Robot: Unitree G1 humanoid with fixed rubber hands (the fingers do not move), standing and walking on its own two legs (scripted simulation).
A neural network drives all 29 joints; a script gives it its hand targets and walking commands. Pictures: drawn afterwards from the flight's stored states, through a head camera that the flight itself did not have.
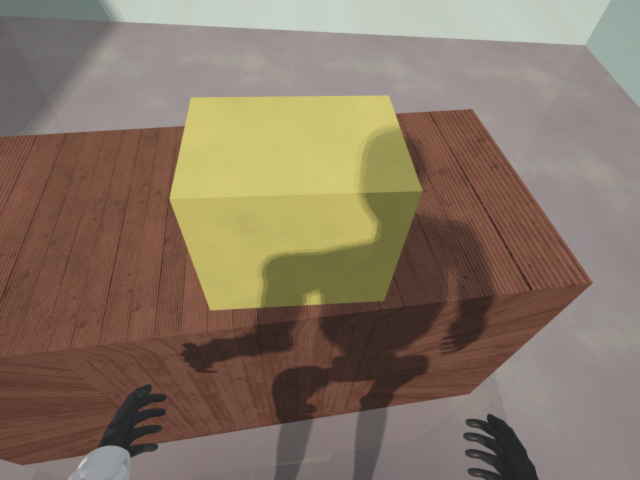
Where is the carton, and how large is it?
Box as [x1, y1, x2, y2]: [169, 96, 421, 309]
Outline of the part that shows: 191,97 169,198 210,309 383,300 421,193 419,182 388,96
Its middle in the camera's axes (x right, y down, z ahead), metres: -0.03 -0.04 +0.61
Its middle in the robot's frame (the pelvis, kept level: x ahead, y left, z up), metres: +0.50 +0.04 +0.02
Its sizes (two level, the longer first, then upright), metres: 0.292 0.204 0.263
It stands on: a pedestal, 0.65 m high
